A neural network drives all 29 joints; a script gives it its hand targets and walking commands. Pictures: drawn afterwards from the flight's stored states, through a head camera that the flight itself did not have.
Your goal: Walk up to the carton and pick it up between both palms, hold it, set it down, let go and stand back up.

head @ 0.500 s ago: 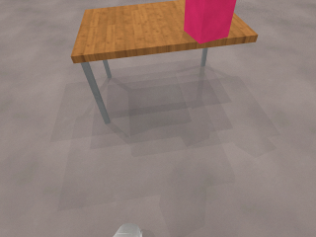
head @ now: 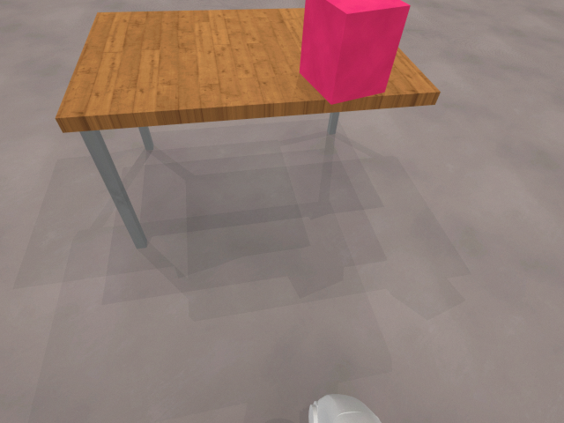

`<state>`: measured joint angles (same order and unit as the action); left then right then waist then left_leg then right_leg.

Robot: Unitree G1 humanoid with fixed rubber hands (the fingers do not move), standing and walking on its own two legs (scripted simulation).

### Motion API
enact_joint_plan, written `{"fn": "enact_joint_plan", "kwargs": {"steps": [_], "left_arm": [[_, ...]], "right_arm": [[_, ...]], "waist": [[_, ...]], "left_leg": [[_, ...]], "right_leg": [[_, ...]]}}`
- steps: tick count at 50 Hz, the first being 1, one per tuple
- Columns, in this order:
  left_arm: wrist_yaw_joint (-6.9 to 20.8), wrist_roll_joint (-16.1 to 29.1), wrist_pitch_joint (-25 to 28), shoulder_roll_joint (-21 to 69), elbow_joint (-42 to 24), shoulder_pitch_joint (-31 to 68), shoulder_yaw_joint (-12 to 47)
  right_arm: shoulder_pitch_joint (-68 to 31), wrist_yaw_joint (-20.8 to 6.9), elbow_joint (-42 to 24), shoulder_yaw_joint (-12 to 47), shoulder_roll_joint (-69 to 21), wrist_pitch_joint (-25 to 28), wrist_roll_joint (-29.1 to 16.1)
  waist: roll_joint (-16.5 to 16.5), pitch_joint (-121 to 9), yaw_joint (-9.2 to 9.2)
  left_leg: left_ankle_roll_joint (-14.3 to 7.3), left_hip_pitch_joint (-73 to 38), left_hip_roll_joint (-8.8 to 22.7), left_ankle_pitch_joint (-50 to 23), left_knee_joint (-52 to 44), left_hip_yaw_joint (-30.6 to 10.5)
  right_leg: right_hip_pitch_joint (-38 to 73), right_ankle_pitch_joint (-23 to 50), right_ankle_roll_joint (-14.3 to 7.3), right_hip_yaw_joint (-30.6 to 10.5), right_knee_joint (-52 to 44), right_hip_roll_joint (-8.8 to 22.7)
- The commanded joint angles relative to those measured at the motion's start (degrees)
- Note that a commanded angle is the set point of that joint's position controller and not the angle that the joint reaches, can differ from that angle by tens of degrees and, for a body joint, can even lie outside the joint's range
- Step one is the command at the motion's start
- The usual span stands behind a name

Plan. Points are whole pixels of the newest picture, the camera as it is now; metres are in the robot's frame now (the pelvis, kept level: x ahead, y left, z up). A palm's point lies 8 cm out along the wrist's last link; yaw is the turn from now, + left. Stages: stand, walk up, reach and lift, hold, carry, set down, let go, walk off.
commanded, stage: walk up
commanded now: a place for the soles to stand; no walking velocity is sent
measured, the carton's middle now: (348, 43) +1.09 -0.22 +0.04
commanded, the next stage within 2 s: none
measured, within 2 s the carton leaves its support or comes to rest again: neither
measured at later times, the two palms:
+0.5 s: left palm (195, 361) +0.22 +0.14 -0.07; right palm (549, 351) +0.23 -0.45 -0.11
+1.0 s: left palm (291, 269) +0.40 -0.02 -0.11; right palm out of the picture +0.28 -0.63 -0.11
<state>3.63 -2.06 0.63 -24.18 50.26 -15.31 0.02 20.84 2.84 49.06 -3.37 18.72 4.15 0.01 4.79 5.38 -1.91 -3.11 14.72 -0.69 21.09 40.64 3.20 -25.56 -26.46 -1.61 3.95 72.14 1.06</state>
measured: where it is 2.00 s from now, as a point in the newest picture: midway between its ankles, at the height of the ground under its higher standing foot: (371, 332)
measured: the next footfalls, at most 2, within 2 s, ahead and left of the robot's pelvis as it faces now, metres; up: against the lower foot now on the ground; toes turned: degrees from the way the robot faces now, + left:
right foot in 0.22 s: +0.25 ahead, -0.19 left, +0.00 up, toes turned -5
left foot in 0.68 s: +0.29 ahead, -0.07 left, +0.00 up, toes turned +1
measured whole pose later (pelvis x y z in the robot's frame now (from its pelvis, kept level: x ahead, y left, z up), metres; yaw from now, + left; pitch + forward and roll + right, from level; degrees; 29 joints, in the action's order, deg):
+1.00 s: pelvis +0.29 -0.31 -0.01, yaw +1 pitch -1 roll +5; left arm 4.1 -1.9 0.7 -23.9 46.8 -10.8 0.1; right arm 21.9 2.4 50.9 -4.0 21.0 4.4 0.0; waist 4.3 6.7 -2.5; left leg -1.3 22.0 1.9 25.0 57.9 -4.9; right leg -21.8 -26.8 -2.3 0.3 49.4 2.6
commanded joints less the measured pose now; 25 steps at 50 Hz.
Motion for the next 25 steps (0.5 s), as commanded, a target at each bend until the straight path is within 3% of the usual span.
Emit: {"fn": "enact_joint_plan", "kwargs": {"steps": [1,2,3,5,7,8,9,10,11,12,13,14,15,16,17,18,19,20,21,23,24,25], "left_arm": [[1.2,0.4,-0.4,-10.4,-8.1,7.1,-6.7],[1.3,0.1,-0.3,-10.8,-7.8,8.6,-6.5],[1.6,0.1,-0.3,-10.9,-8.9,10.8,-6.7],[1.9,0.3,0.2,-11.5,-8.5,11.9,-6.8],[1.8,0.2,0.7,-12.2,-8.0,10.2,-7.4],[1.5,0.3,1.0,-12.1,-8.1,10.5,-7.4],[1.4,0.1,1.2,-12.1,-7.4,8.5,-7.7],[1.1,0.1,1.6,-12.3,-6.0,3.7,-8.0],[0.8,0.2,2.2,-13.7,-3.5,-4.3,-9.0],[-0.1,0.0,2.8,-17.4,-1.5,-12.0,-11.0],[-0.8,0.8,3.1,-21.2,-1.9,-12.0,-11.2],[-0.9,1.6,3.0,-21.7,-3.2,-8.7,-10.4],[-1.3,1.7,2.8,-21.2,-5.0,-4.7,-10.2],[-1.7,1.8,2.5,-19.8,-5.0,-2.5,-9.8],[-2.0,1.6,2.6,-17.7,-5.2,-1.9,-9.5],[-2.4,1.4,2.7,-15.7,-5.0,-2.1,-9.3],[-2.3,1.3,2.8,-14.2,-4.1,-2.4,-9.0],[-2.5,1.2,3.0,-13.1,-4.2,-3.6,-8.7],[-2.5,1.2,2.9,-12.3,-3.6,-4.9,-8.6],[-2.3,1.3,2.0,-12.5,-5.9,-0.5,-9.2],[-2.2,1.3,1.6,-13.1,-6.7,2.6,-9.6],[-2.1,1.3,1.0,-13.2,-8.0,5.8,-9.7]], "right_arm": [[2.5,0.5,-2.6,-4.9,21.4,4.4,0.4],[2.4,0.3,-2.6,-5.1,22.4,4.4,0.6],[1.8,0.4,-3.0,-5.8,23.4,4.6,0.9],[0.7,0.0,-2.9,-6.1,24.7,4.6,1.0],[-0.7,0.1,-2.9,-6.4,24.6,4.5,1.2],[0.5,0.1,-3.1,-6.4,24.4,4.4,1.0],[-0.8,0.3,-3.2,-6.4,24.4,4.3,1.1],[-3.8,0.6,-4.0,-6.2,23.8,4.1,0.9],[-4.5,0.6,-4.6,-5.3,20.6,3.9,0.8],[-0.8,0.3,-4.2,-3.6,15.3,3.7,0.3],[1.7,0.2,-4.1,-3.1,12.2,3.3,-0.4],[3.0,0.8,-2.7,-3.5,15.3,2.4,-0.4],[4.4,0.9,-1.2,-3.6,17.5,1.9,-0.7],[4.8,0.9,-0.3,-3.7,18.1,1.6,-1.2],[4.6,0.5,0.7,-3.8,17.3,1.0,-1.0],[5.7,0.3,1.2,-3.6,15.8,0.3,-1.2],[5.1,0.2,0.9,-3.7,15.4,0.0,-1.4],[4.6,-0.1,-0.2,-3.6,14.9,-0.2,-1.7],[4.6,0.0,-0.4,-3.8,15.0,-0.5,-1.4],[9.5,0.3,0.1,-4.6,16.0,-0.7,-1.4],[12.2,0.5,0.7,-5.4,17.1,-0.9,-1.2],[15.7,0.7,1.2,-5.8,17.6,-1.1,-1.2]], "waist": [[-11.5,5.7,1.17],[-11.4,6.9,0.59],[-11.5,8.6,0.8],[-11.1,8.4,0.4],[-11.7,5.8,0.48],[-10.4,4.3,0.09],[-9.5,2.6,1.34],[-8.5,1.2,4.68],[-2.8,-5.3,9.25],[7.9,-11.1,11.91],[19.3,-10.9,10.37],[15.8,-9.5,8.34],[11.5,-8.2,6.4],[6.3,-8.2,4.91],[3.9,-5.8,4.3],[6.4,-4.9,3.58],[7.7,-3.8,3.37],[10.2,-3.3,4.03],[10.2,-3.7,4.57],[14.0,-3.4,1.93],[11.9,-3.1,-0.08],[12.6,-3.6,-2.21]], "left_leg": [[-10.7,-0.5,16.1,-6.4,-24.9,-20.3],[-10.8,0.2,16.1,-4.2,-24.8,-20.6],[-10.7,3.4,17.9,1.0,-26.3,-22.4],[-10.3,3.6,17.2,3.2,-24.8,-20.1],[-10.0,3.5,18.2,0.3,-21.2,-20.3],[-9.5,2.5,17.8,-7.1,-18.0,-20.4],[-9.2,3.3,19.6,-9.1,-15.5,-21.5],[-7.5,6.3,18.9,-15.0,-9.8,-17.9],[-4.2,9.8,14.4,-25.8,4.0,-12.4],[-0.6,11.5,6.5,-26.0,23.0,-6.6],[1.5,22.9,-4.1,5.6,32.2,-4.4],[1.1,25.6,-5.0,8.4,36.5,-7.4],[1.3,24.5,-2.6,5.6,38.3,-8.5],[1.4,22.4,-0.9,2.3,38.2,-9.7],[1.7,20.0,0.0,-1.1,35.9,-10.5],[1.8,18.0,0.4,-2.1,32.5,-9.7],[2.1,16.4,0.8,-3.4,29.7,-9.4],[2.4,16.0,0.6,-3.4,28.1,-8.5],[2.8,15.1,0.8,-3.0,26.2,-8.3],[3.8,12.2,-1.4,0.2,20.0,-4.3],[4.2,10.3,-2.3,1.3,16.5,-2.4],[4.6,8.0,-2.8,3.5,12.4,1.1]], "right_leg": [[-13.9,10.2,2.2,-8.8,-13.0,7.5],[-14.2,10.5,2.5,-7.2,-15.6,7.4],[-12.8,11.4,1.8,-8.8,-17.6,9.2],[-11.1,13.2,1.5,-6.4,-23.0,8.7],[-6.2,13.2,1.0,-5.8,-24.5,8.6],[-5.0,12.8,0.6,-4.3,-25.5,7.3],[-1.0,13.2,0.1,-5.0,-26.3,7.7],[6.3,14.9,-0.4,-3.9,-30.5,7.5],[20.1,13.7,-1.5,-5.0,-35.1,4.9],[26.9,8.2,-2.2,-15.1,-43.1,10.0],[30.7,4.7,-0.1,-31.7,-55.1,20.0],[30.0,0.5,1.1,-41.3,-61.0,22.5],[27.3,0.6,3.4,-39.2,-61.6,22.9],[24.0,3.3,6.7,-33.9,-61.6,21.0],[20.6,9.5,10.9,-25.6,-59.8,17.7],[18.5,17.3,14.2,-18.6,-57.9,15.2],[17.3,26.8,15.7,-12.9,-56.3,11.8],[17.5,34.1,15.1,-10.0,-54.5,10.5],[19.0,34.6,14.9,-8.4,-55.2,9.6],[20.0,42.1,19.5,-3.2,-58.0,6.4],[19.8,47.4,21.1,-1.4,-58.5,5.6],[21.1,51.5,21.7,1.1,-57.9,4.4]]}}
